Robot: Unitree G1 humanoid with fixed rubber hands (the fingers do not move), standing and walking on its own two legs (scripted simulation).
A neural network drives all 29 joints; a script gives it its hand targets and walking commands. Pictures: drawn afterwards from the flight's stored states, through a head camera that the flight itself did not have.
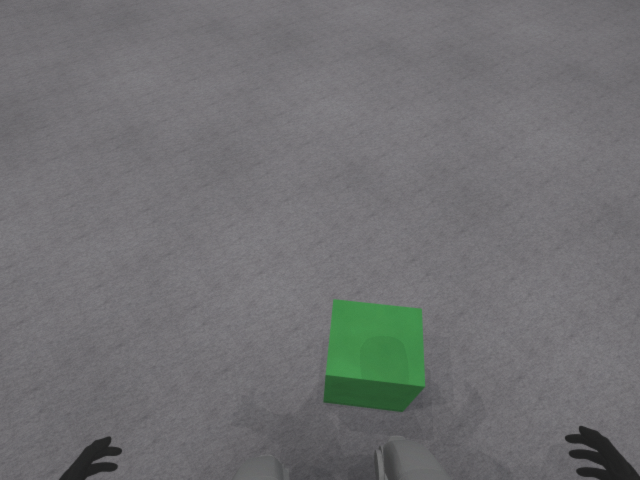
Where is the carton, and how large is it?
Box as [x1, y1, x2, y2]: [323, 299, 424, 411]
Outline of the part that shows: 333,299 323,401 402,411 424,387 421,309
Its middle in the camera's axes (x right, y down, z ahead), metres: +0.14 +0.33 +1.06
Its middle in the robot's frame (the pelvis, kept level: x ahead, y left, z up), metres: +0.46 -0.10 -0.59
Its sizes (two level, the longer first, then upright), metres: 0.229 0.195 0.278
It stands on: the floor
